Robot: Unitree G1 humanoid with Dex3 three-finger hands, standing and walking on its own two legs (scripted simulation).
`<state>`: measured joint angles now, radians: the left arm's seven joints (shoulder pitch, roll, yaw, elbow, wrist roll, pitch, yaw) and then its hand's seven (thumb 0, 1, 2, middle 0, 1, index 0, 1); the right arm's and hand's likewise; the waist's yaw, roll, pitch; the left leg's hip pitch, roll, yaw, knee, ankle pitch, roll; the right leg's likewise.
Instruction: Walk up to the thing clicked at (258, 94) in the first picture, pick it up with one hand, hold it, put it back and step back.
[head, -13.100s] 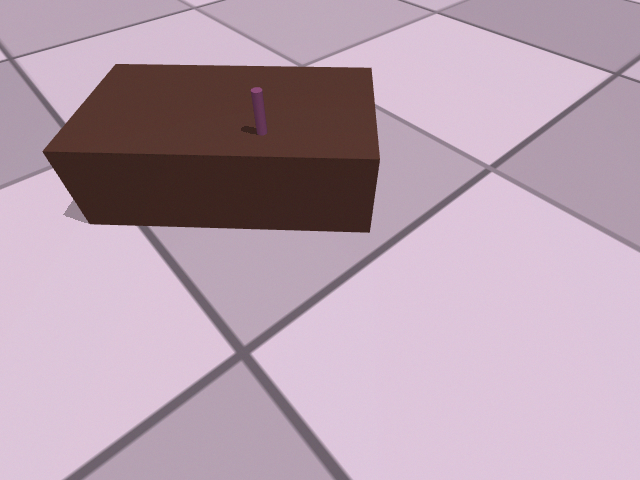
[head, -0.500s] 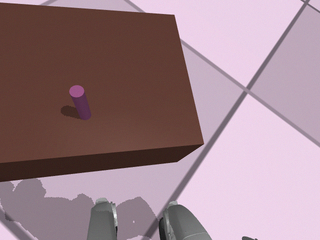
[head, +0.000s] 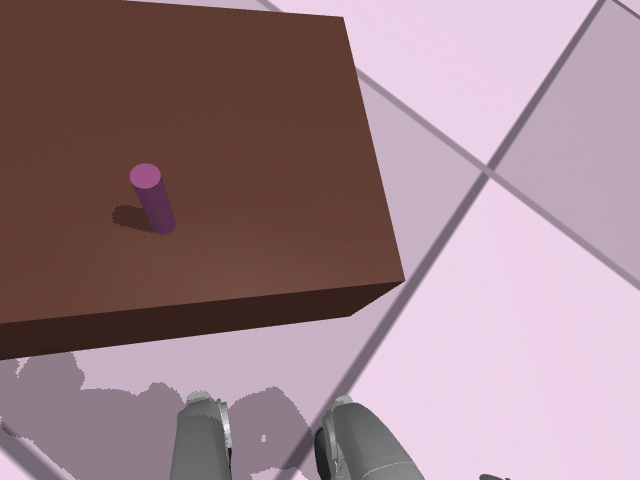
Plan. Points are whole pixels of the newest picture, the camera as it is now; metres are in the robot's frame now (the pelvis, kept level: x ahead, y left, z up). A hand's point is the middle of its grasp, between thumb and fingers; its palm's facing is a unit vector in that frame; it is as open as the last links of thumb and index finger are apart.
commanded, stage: go down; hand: left
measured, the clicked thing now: (155, 203) +0.53 +0.18 -0.19
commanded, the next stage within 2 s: none
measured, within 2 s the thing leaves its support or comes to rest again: neither
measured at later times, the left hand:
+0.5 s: hand out of the picture +0.50 +0.37 +0.09, palm faces +0.23 -0.97 +0.00, open 17.1 cm
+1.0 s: hand out of the picture +0.50 +0.37 +0.08, palm faces +0.22 -0.97 -0.01, open 17.3 cm
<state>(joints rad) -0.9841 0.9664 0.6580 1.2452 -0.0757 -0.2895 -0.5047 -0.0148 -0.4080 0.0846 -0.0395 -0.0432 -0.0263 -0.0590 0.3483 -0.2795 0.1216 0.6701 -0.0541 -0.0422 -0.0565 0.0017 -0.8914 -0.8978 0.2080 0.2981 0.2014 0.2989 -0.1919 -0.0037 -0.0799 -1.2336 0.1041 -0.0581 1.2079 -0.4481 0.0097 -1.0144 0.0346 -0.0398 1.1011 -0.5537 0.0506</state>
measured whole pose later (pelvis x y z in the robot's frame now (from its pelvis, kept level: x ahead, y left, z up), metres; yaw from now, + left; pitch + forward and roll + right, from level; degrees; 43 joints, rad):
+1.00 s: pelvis +0.00 +0.00 +0.00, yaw +0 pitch +27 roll -8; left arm -1.00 0.97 0.64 1.28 -0.07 -0.30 -0.48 -0.02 -0.48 0.08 -0.04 -0.06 -0.03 -0.07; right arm 0.34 -0.28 0.12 0.66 -0.05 -0.01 -0.04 0.00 -0.90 -0.90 0.21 0.30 0.20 0.30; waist -0.20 0.00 -0.08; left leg -1.26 0.11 -0.06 1.22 -0.45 0.00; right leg -1.04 0.04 -0.04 1.12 -0.56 0.05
